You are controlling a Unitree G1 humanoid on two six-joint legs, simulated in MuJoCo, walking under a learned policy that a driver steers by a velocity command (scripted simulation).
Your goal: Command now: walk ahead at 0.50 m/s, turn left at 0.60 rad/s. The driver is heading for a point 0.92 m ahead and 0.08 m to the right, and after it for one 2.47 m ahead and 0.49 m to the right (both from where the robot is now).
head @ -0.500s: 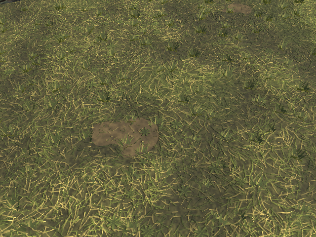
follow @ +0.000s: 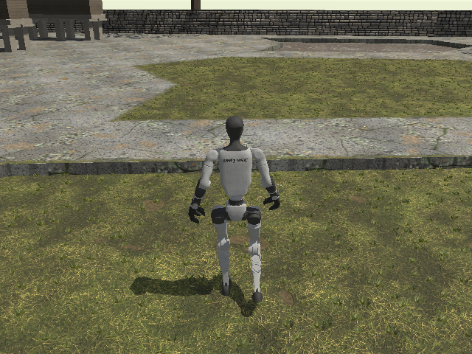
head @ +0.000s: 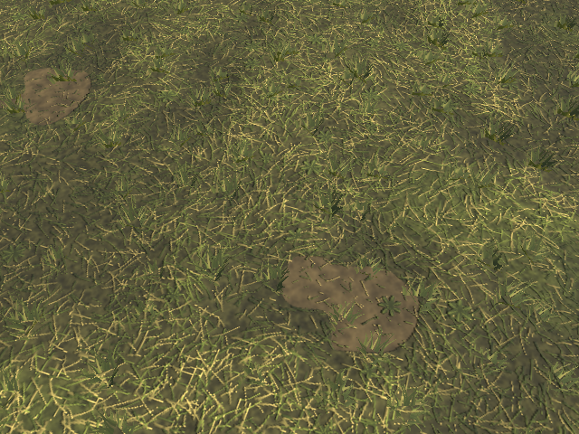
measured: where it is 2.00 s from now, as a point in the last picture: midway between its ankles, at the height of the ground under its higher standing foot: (285, 231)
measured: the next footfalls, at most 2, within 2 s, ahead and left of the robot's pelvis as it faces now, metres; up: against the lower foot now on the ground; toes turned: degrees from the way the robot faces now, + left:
right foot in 0.38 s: +0.41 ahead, -0.13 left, +0.00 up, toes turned +8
left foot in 0.90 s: +0.65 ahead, +0.16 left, +0.00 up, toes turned +10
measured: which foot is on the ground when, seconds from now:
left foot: down 0.00-0.40, up 0.42-0.88, down 0.90-1.00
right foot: up 0.00-0.36, down 0.38-0.92, up 0.94-1.00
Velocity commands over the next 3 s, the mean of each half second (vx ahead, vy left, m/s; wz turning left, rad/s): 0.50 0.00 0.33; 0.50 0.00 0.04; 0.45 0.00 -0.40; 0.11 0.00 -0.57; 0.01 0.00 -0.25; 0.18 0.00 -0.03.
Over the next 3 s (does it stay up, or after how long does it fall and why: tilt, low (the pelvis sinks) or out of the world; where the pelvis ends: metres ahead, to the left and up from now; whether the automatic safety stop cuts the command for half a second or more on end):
stays up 1.03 0.03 0.01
